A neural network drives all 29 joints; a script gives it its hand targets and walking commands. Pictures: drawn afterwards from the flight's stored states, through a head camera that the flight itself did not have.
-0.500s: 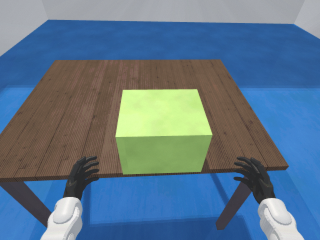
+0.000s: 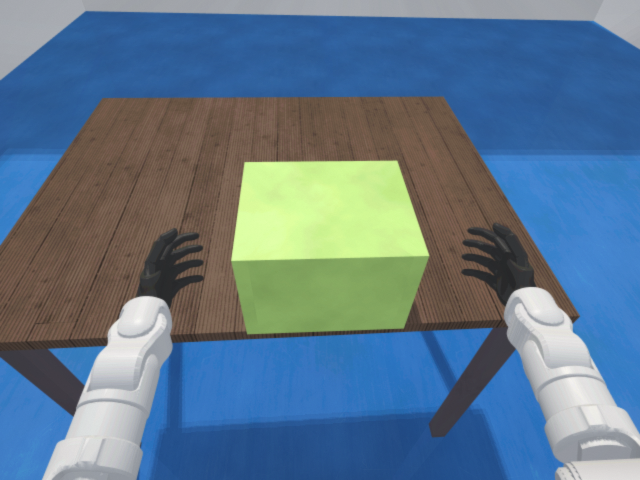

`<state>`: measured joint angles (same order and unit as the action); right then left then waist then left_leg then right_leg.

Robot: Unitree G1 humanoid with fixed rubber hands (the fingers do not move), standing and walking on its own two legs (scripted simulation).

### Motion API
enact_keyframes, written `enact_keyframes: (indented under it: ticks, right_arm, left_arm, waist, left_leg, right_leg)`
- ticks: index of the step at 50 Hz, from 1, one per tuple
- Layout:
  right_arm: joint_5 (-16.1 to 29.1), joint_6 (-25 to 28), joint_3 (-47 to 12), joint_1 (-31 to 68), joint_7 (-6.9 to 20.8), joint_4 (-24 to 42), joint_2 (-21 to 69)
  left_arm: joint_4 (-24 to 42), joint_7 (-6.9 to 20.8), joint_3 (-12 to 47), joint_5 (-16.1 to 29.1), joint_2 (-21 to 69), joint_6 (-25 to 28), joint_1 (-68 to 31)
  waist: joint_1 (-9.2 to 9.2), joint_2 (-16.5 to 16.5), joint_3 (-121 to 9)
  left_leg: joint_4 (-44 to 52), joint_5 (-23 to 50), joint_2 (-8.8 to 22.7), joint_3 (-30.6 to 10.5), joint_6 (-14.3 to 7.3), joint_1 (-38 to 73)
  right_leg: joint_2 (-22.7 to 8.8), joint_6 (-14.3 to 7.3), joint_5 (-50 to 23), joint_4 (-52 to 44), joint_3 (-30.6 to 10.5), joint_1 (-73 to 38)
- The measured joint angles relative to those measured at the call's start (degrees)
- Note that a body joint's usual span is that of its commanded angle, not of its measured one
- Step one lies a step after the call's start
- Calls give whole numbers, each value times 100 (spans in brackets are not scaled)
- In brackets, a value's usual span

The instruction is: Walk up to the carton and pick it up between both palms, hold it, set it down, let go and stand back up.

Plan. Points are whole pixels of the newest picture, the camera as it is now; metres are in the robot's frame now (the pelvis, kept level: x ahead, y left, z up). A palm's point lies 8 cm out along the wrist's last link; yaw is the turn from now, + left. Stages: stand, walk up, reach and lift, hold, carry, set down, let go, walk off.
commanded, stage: reach and lift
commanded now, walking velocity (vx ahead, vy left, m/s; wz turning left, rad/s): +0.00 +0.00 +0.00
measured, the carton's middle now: (324, 245) +0.48 +0.00 +0.03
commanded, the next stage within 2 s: none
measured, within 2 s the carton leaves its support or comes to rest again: neither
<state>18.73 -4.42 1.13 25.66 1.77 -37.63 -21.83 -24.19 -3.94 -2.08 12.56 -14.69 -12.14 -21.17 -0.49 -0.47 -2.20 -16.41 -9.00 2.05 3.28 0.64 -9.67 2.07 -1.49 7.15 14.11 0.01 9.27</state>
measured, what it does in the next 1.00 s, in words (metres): stands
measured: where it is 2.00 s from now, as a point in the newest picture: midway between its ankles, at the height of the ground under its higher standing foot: outside the picture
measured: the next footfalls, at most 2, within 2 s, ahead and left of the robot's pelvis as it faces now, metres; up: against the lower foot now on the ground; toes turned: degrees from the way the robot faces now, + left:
none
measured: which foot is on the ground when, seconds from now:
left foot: down 0.00-1.00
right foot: down 0.00-1.00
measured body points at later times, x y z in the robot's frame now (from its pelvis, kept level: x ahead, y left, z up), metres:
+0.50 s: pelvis -0.01 +0.00 +0.00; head +0.02 +0.00 +0.44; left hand +0.43 +0.21 +0.13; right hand +0.44 -0.23 +0.13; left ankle -0.01 +0.12 -0.75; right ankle +0.00 -0.10 -0.75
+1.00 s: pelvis -0.02 +0.00 -0.02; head +0.05 +0.01 +0.43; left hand +0.47 +0.22 +0.13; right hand +0.47 -0.24 +0.14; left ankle -0.01 +0.12 -0.75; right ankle +0.00 -0.10 -0.75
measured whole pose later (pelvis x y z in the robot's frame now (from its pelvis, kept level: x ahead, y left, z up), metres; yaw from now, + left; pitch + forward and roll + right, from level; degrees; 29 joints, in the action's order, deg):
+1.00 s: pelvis -0.02 +0.00 -0.02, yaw +0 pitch +20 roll -1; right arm 30.6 1.5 -14.1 69.9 3.7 -82.3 -27.2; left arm -78.6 -3.2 8.7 24.6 -20.7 3.4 -68.9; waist -0.9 0.7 -12.4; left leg -26.4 -9.7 2.5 1.9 0.3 -36.6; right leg 2.6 -0.8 6.4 21.4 0.2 35.0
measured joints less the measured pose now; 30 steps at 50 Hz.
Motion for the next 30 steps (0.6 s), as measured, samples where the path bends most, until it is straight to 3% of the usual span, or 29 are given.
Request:
enact_keyframes:
  ticks: [15,30]
  right_arm:
    - [309,34,-445,1645,-43,-1506,-281]
    - [730,132,-1028,3236,-48,-3085,-427]
  left_arm:
    - [-1427,0,48,139,-151,107,-1621]
    - [-3437,-41,493,708,-402,679,-3266]
  waist:
    - [-82,46,-289]
    - [-133,113,-762]
  left_leg:
    - [-175,13,35,-10,1,-645]
    - [-538,-30,65,-67,8,-1567]
  right_leg:
    - [44,5,-103,44,-41,601]
    - [75,16,-98,335,-22,1489]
